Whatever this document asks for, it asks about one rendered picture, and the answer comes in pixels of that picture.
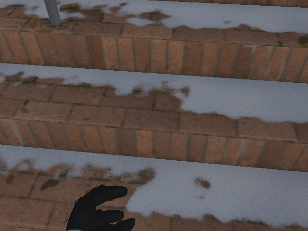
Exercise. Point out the left robot hand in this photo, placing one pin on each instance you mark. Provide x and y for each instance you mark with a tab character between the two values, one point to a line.
85	217

